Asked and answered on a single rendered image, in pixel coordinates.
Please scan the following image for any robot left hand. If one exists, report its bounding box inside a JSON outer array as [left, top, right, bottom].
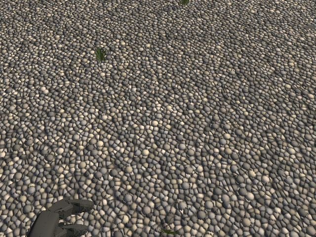
[[25, 197, 99, 237]]

